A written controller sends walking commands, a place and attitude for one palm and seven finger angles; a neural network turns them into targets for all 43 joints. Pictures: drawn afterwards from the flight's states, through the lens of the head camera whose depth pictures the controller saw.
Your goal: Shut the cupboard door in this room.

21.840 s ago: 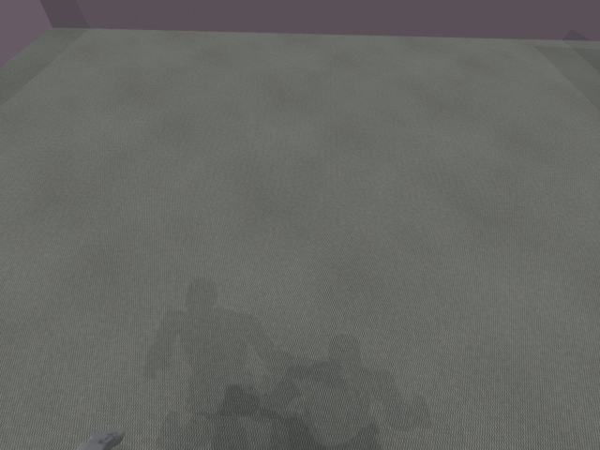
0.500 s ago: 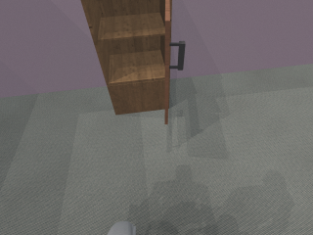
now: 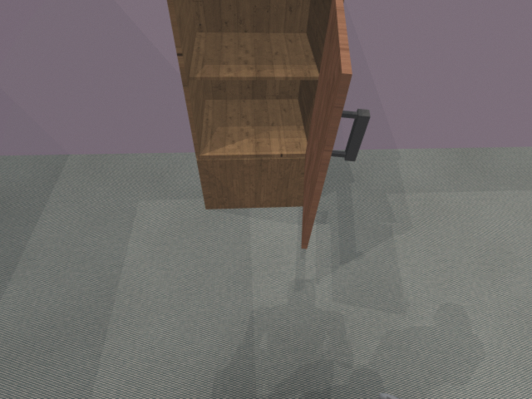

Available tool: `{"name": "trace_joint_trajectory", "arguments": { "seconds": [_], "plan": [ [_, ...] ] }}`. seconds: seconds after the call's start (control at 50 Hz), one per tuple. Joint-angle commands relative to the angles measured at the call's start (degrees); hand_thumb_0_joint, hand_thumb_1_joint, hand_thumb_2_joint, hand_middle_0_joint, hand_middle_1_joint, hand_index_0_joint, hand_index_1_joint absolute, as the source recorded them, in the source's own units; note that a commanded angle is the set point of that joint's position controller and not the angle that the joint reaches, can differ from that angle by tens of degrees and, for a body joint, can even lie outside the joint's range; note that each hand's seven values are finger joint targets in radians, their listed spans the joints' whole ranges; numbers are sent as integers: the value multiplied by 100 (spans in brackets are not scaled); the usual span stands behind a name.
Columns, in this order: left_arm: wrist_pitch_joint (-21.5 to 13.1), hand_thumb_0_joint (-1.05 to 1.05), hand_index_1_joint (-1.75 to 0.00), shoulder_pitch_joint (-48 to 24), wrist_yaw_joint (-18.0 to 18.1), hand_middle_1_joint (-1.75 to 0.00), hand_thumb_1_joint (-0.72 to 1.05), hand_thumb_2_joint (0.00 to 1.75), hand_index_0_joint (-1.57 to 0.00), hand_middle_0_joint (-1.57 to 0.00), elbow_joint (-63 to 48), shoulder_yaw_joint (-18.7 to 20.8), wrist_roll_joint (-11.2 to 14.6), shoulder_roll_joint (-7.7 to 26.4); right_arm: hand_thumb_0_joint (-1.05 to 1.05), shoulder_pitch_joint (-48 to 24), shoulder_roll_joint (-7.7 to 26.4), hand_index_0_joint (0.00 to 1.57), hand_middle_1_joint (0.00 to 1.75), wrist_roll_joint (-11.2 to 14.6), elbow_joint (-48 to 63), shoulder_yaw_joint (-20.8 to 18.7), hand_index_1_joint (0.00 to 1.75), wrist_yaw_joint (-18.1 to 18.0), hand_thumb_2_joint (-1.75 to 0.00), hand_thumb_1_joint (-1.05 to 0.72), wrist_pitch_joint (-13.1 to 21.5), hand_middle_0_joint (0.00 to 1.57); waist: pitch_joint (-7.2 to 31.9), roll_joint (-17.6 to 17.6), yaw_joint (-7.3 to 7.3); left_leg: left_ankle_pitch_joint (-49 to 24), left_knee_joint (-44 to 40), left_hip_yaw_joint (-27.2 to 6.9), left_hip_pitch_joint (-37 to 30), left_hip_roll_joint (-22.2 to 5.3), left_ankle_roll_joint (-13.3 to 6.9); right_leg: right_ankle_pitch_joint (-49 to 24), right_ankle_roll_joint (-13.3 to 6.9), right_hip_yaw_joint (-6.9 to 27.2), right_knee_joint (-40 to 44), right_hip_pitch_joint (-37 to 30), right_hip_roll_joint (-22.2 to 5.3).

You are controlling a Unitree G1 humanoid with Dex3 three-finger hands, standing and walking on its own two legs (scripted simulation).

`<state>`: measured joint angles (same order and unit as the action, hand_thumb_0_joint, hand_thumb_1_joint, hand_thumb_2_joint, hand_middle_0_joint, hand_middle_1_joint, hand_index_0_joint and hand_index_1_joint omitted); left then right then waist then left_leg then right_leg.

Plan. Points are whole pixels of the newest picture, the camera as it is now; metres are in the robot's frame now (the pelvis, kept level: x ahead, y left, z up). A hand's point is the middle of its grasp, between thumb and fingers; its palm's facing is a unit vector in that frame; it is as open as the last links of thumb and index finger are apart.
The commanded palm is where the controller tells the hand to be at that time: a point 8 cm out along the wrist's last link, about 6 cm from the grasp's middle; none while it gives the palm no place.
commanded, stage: stand and wait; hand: left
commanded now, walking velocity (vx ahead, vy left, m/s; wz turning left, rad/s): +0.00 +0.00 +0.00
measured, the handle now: (346, 135) +0.64 -0.12 +0.02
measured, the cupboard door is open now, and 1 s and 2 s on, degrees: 80 80 80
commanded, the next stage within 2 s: turn or walk to find it in 1.36 s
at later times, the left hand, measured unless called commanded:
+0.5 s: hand out of the picture +0.05 +0.13 -0.17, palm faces +0.04 -0.98 -0.20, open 7.3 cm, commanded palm none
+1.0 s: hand out of the picture +0.03 +0.11 -0.17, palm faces +0.06 -0.99 -0.16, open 7.3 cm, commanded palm none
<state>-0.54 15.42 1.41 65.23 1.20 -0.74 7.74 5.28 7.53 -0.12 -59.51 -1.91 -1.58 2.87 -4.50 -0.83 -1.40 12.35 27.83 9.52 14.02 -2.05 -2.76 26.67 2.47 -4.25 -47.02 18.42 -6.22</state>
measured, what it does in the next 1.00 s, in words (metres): steps on the spot: right foot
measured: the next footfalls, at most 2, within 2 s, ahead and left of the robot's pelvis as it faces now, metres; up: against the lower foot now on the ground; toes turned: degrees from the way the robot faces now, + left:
right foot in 0.10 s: +0.07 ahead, -0.15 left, +0.00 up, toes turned -6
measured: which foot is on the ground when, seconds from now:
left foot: down 0.00-1.00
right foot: up 0.00-0.08, down 0.10-1.00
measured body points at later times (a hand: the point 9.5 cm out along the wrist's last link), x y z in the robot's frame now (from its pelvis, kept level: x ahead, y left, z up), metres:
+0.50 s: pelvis +0.06 -0.04 +0.01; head +0.07 -0.04 +0.45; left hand +0.05 +0.19 -0.15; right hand +0.01 -0.24 -0.16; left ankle +0.03 +0.09 -0.74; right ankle +0.03 -0.14 -0.74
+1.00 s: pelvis +0.07 -0.04 +0.01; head +0.08 -0.04 +0.45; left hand +0.03 +0.17 -0.16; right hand +0.06 -0.25 -0.16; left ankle +0.03 +0.09 -0.74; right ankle +0.03 -0.14 -0.74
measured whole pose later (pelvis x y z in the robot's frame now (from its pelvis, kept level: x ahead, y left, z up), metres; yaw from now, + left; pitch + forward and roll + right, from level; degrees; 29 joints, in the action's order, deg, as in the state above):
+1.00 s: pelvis +0.07 -0.04 +0.01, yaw +1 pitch -1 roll +0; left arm -1.1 18.3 2.5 65.8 -0.3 -0.6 5.9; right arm 15.4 7.4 -0.2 -66.9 -0.9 -2.1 0.5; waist -2.4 -0.2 -0.3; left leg 15.0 23.1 7.6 6.7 -3.8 1.5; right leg 16.3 -0.2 -7.0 -23.5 6.1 -2.1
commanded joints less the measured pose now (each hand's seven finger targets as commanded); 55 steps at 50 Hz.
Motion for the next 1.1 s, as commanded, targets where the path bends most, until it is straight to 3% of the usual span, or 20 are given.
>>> {"name": "trace_joint_trajectory", "arguments": {
  "seconds": [0.0,0.04,0.06,0.08,0.1,0.12,0.14,0.16,0.22,0.3,0.36,0.56,0.72,1.08],
  "plan": [
    [33,0,-30,720,13,-30,90,90,-20,-20,-54,-2,-35,112,0,471,732,20,30,-73,-81,-116,30,-14,-90,-90,-101,20,486,690,-20,-1050,-1050,-1004,61,-1240,-460,-894,33,-108,1016,-631,75],
    [-2,0,-30,904,27,-30,90,90,-20,-20,-9,4,-53,281,0,386,655,20,30,-41,-89,-113,30,1,-90,-90,-139,20,418,338,-157,-237,-713,-904,276,-962,-171,-1624,41,-29,2016,-1026,44],
    [-46,0,-30,821,42,-30,90,90,-20,-20,-23,-7,-67,448,0,428,507,20,30,-23,-105,-83,30,16,-90,-90,-158,20,264,-16,-113,82,-490,-761,236,-694,64,-1767,-26,327,2511,-897,-158],
    [-75,0,-30,535,40,-30,90,90,-20,-20,-92,-28,-62,604,0,573,371,20,30,-8,-115,-45,30,38,-90,-90,-199,20,27,-332,77,421,-490,-645,168,-450,231,-1535,-182,694,2795,-527,-443],
    [-58,0,-30,337,24,-30,90,90,-20,-20,-170,-36,-43,727,0,693,351,20,30,-24,-146,-22,30,71,-90,-90,-228,20,-154,-298,162,565,-550,-605,-37,-319,284,-1128,-289,749,2955,-99,-569],
    [-66,0,-30,163,8,-30,90,90,-20,-20,-204,-30,-32,784,0,783,365,20,30,-47,-205,-11,30,78,-90,-90,-250,20,-242,-453,219,381,-547,-586,-216,-300,317,-924,-336,747,3004,157,-505],
    [-81,0,-30,91,15,-30,90,90,-20,-20,-219,-23,-29,771,0,892,368,20,30,-63,-260,-32,30,73,-90,-90,-277,20,-328,-819,242,224,-489,-583,-334,-329,328,-876,-342,701,3036,268,-420],
    [-89,0,-30,108,20,-30,90,90,-20,-20,-232,-39,-9,701,0,962,417,20,30,-66,-306,-11,30,68,-90,-90,-266,20,-395,-778,235,30,-540,-603,-482,-393,313,-906,-351,656,3065,356,-398],
    [-103,0,-30,279,44,-30,90,90,-20,-20,-210,-66,31,626,0,1141,485,20,30,-53,-443,48,30,41,-90,-90,-158,20,-42,-106,153,-693,-841,-720,-525,-563,226,-1998,-286,404,2714,-374,-206],
    [-134,0,-30,422,76,-30,90,90,-20,-20,-171,-54,60,671,0,1259,499,20,30,-43,-540,74,30,8,-90,-90,-109,20,467,49,102,-1219,-771,-671,-668,-579,251,-2932,-321,334,2572,-1006,-248],
    [-126,0,-30,450,95,-30,90,90,-20,-20,-154,-53,68,660,0,1364,468,20,30,-39,-606,83,30,-15,-90,-90,-117,20,492,153,101,-1369,-741,-634,-704,-590,269,-3160,-341,296,2567,-1133,-259],
    [-91,0,-30,601,136,-30,90,90,-20,-20,-57,-70,55,475,0,1569,303,20,30,-24,-760,71,30,-57,-90,-90,-179,20,87,-86,123,-1016,-772,-609,-689,-582,265,-2894,-342,244,2730,-977,-213],
    [-76,0,-30,703,144,-30,90,90,-20,-20,-25,-77,37,380,0,1507,288,20,30,-21,-744,62,30,-76,-90,-90,-190,20,-129,21,144,-891,-786,-601,-747,-584,245,-2612,-334,290,2799,-765,-157],
    [-90,0,-30,735,140,-30,90,90,-20,-20,-53,-67,29,409,0,1487,370,20,30,-26,-656,55,30,-80,-90,-90,-158,20,-3,52,139,-1049,-793,-615,-791,-580,217,-2701,-332,272,2786,-928,-163]
  ]
}}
